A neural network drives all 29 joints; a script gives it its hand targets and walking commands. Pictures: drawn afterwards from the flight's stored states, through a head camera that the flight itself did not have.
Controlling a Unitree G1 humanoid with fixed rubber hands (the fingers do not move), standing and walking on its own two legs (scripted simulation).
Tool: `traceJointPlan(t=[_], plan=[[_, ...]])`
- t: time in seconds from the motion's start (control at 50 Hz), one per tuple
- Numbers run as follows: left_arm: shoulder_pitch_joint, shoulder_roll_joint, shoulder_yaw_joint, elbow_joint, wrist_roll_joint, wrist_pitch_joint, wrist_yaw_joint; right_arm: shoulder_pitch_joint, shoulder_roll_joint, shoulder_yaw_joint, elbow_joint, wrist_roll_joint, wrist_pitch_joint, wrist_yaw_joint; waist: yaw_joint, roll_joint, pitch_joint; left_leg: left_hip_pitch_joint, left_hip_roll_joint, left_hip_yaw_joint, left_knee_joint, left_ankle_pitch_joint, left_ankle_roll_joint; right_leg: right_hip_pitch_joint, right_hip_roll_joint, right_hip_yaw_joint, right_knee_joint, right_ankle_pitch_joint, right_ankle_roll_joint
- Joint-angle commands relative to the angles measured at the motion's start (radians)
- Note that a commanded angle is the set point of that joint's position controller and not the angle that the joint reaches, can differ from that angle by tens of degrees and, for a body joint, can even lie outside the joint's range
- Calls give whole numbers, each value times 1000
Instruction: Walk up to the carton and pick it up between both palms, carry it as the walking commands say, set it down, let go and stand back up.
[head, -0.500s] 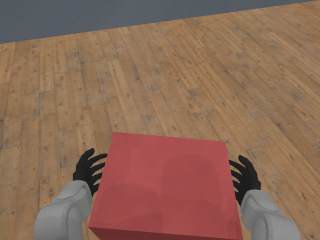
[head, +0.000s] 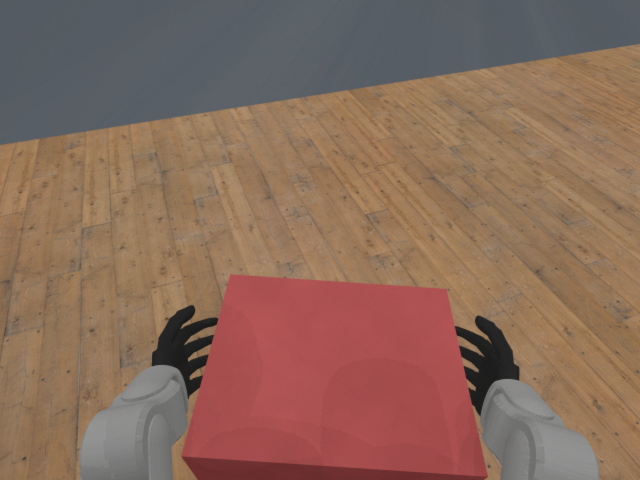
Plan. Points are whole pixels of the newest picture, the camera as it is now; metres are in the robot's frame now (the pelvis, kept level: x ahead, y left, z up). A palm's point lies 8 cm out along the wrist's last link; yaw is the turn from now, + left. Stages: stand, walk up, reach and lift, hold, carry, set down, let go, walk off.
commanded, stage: carry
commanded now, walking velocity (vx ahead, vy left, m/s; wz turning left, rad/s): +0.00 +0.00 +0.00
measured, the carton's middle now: (329, 403) +0.23 +0.00 +0.00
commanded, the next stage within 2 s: none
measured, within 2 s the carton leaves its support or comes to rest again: neither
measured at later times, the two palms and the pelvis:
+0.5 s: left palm (180, 386) +0.21 +0.16 +0.07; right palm (500, 392) +0.22 -0.18 +0.07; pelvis -0.01 -0.01 +0.00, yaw +0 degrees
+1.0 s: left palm (190, 351) +0.25 +0.17 +0.07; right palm (493, 354) +0.26 -0.18 +0.08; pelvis +0.04 -0.01 +0.00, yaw +1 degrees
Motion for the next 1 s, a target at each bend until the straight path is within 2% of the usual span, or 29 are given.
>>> traceJointPlan(t=[0.0, 0.06, 0.08, 0.1, 0.12, 0.14, 0.18, 0.22, 0.24, 0.26, 0.32, 0.34, 0.38, 0.4, 0.44, 0.48, 0.52, 0.54, 0.56, 0.6, 0.62, 0.64, 0.7, 0.72, 0.78, 0.84, 0.86, 0.92, 0.98], plan=[[-533, -744, -797, -248, -317, -22, -110, -496, 777, 816, -219, 319, -12, 99, -9, -100, -215, 165, 61, -63, 54, -151, -12, -26, -159, 215, -273, -348, -46], [-490, -737, -793, -245, -332, -26, -125, -487, 769, 840, -250, 326, -13, 88, -12, -178, -242, 199, 30, -20, 199, -128, -4, -59, -184, 221, -291, -349, -61], [-527, -730, -803, -260, -331, -32, -122, -461, 778, 835, -215, 324, -14, 90, -12, -157, -237, 200, 27, -15, 221, -148, -1, -85, -198, 239, -305, -400, -62], [-518, -728, -786, -230, -322, -30, -120, -493, 768, 829, -230, 322, -16, 87, -15, -209, -207, 164, 25, -29, 247, -171, 3, -112, -209, 241, -322, -481, -67], [-478, -695, -790, -230, -314, -27, -120, -432, 731, 823, -211, 316, -13, 89, -19, -154, -196, 198, 30, -29, 238, -177, 7, -158, -221, 236, -313, -502, -69], [-503, -720, -810, -236, -325, -21, -120, -418, 736, 817, -215, 310, -11, 92, -22, -178, -194, 259, 8, 4, 273, -233, -1, -242, -221, 211, -312, -574, -62], [-531, -706, -812, -249, -320, -22, -114, -431, 748, 804, -179, 318, -14, 98, -23, -70, -156, 192, 51, -84, 94, -248, 2, -185, -147, 142, -180, -451, -46], [-523, -683, -819, -244, -298, -15, -103, -430, 709, 775, -156, 315, -9, 103, -7, 192, -106, -39, 183, -345, -241, -605, 16, -35, 1, 22, 62, -312, -11], [-536, -678, -815, -218, -295, -12, -99, -424, 703, 756, -100, 305, -4, 104, 9, 255, -100, -119, 210, -365, -333, -691, 20, 37, 24, 18, 153, -246, -26], [-492, -695, -796, -146, -283, -4, -99, -452, 695, 745, -109, 309, -5, 103, 16, 298, -153, -139, 209, -376, -417, -707, -19, 127, 55, 12, 233, -210, -35], [-500, -702, -794, -171, -294, -25, -96, -542, 723, 801, -191, 338, -25, 108, 27, 179, -184, -51, 118, -163, -274, -494, -52, 170, 52, -7, -2, -170, -54], [-510, -720, -800, -194, -295, -33, -92, -530, 751, 813, -187, 345, -30, 112, 30, 158, -206, 26, 85, -110, -172, -416, -60, 146, -5, 61, -119, -213, -67], [-459, -750, -777, -179, -292, -34, -98, -564, 773, 849, -243, 350, -33, 111, 22, -93, -251, 88, 2, 4, 56, -178, -69, 126, -128, 244, -271, -313, -86], [-454, -757, -773, -179, -297, -40, -97, -529, 760, 844, -225, 346, -34, 105, 8, -159, -273, 138, 29, -25, 126, -129, -51, 55, -186, 301, -295, -303, -90], [-500, -779, -810, -246, -327, -48, -111, -521, 781, 845, -266, 347, -39, 108, -5, -109, -265, 174, 46, -36, 149, -100, -19, -11, -190, 244, -272, -283, -76], [-510, -745, -816, -242, -336, -35, -119, -420, 770, 801, -160, 308, -21, 100, -11, -133, -248, 185, 44, -32, 160, -114, -10, -12, -168, 203, -257, -278, -57], [-453, -708, -810, -241, -332, -34, -113, -397, 735, 800, -175, 302, -19, 87, -8, -75, -273, 206, 102, -106, 25, -45, 4, 34, -113, 140, -155, -91, -44], [-462, -704, -811, -236, -336, -30, -117, -420, 730, 799, -176, 300, -16, 84, -7, -36, -244, 180, 124, -149, -23, -86, 6, 38, -98, 136, -128, -92, -46], [-445, -700, -792, -216, -320, -30, -117, -485, 729, 824, -213, 312, -14, 84, -2, -80, -212, 136, 134, -167, -36, -148, 11, 29, -81, 139, -148, -129, -44], [-399, -666, -777, -177, -313, -25, -123, -460, 681, 819, -206, 293, -13, 78, 0, -78, -177, 119, 139, -185, -61, -188, 16, 15, -79, 139, -151, -141, -41], [-471, -687, -805, -228, -335, -26, -127, -477, 707, 819, -216, 298, -21, 78, -1, -24, -190, 114, 143, -169, -45, -101, 19, 72, -95, 140, -137, -28, -44], [-492, -691, -819, -237, -345, -25, -127, -455, 710, 808, -188, 288, -20, 79, -5, -38, -209, 151, 125, -148, -4, 42, 19, 106, -108, 145, -116, 143, -42], [-526, -674, -831, -263, -350, -21, -119, -396, 719, 774, -128, 275, -12, 78, -4, 0, -224, 194, 126, -129, 10, 122, 18, 119, -113, 121, -92, 177, -27], [-515, -675, -824, -250, -341, -20, -121, -435, 716, 792, -173, 282, -15, 78, -4, -20, -229, 178, 114, -115, 5, 72, 23, 133, -106, 121, -97, 107, -34], [-521, -692, -843, -265, -338, -21, -114, -404, 740, 790, -144, 291, -15, 87, 1, 59, -219, 170, 104, -121, -32, -82, 15, 113, -108, 135, -135, -5, -50], [-460, -678, -813, -237, -321, -17, -109, -413, 712, 801, -198, 297, -13, 85, 5, 17, -276, 184, 127, -130, -11, 18, 23, 175, -106, 114, -105, 86, -50], [-489, -686, -832, -245, -322, -13, -108, -438, 716, 802, -183, 301, -9, 92, 5, 65, -247, 181, 129, -134, -22, 12, 20, 154, -96, 115, -110, 66, -43], [-478, -678, -804, -239, -313, -13, -108, -459, 714, 816, -205, 308, -9, 88, 2, -16, -247, 175, 122, -129, -4, 14, 25, 175, -106, 130, -124, 97, -45], [-518, -710, -808, -262, -319, -17, -107, -483, 748, 821, -211, 318, -13, 88, -5, -6, -250, 223, 124, -116, 1, 115, 21, 183, -105, 104, -96, 158, -39]])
